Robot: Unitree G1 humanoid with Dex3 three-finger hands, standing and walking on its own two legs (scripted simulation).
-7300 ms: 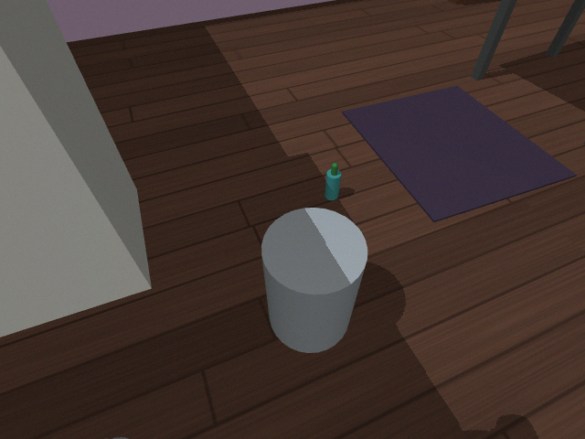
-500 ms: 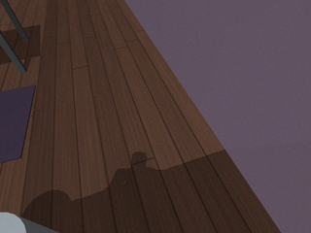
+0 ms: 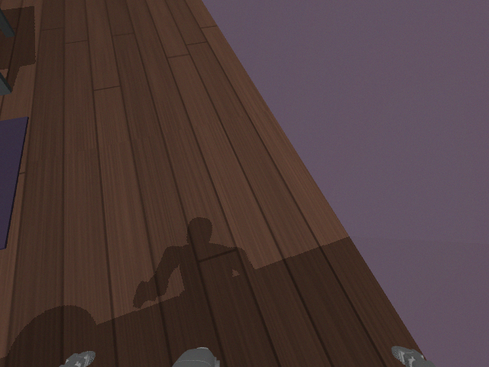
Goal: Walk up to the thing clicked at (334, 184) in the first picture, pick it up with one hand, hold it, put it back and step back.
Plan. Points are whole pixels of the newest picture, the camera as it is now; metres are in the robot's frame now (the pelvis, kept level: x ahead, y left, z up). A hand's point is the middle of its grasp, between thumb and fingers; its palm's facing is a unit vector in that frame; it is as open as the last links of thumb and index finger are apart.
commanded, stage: walk up
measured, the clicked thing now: out of the picture +0.12 +1.24 -0.65
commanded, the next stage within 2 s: stand in 0.46 s
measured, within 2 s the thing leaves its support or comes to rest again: neither
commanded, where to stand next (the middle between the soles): +0.05 +0.00 m, yaw +1 degrees
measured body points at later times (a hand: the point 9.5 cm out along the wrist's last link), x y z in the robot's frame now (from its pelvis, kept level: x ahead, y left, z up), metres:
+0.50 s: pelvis +0.00 -0.01 +0.02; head +0.01 -0.01 +0.47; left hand +0.09 +0.30 -0.11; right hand +0.08 -0.31 -0.11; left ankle +0.05 +0.12 -0.72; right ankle -0.03 -0.15 -0.72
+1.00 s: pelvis +0.01 -0.01 +0.02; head +0.02 -0.01 +0.47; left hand +0.09 +0.29 -0.11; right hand +0.07 -0.31 -0.11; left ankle +0.05 +0.12 -0.72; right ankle -0.03 -0.15 -0.72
